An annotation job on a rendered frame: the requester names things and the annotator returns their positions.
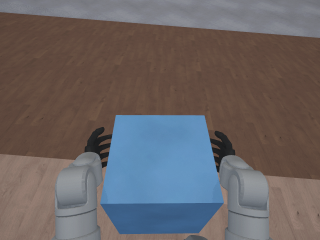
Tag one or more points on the right robot forearm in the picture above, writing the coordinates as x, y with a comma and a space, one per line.
247, 200

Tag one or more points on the right robot hand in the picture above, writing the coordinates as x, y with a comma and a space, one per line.
225, 146

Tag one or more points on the carton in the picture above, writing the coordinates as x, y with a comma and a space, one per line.
161, 176

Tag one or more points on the left robot hand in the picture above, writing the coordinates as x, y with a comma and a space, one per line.
94, 141

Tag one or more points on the left robot forearm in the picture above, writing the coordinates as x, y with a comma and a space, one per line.
75, 199

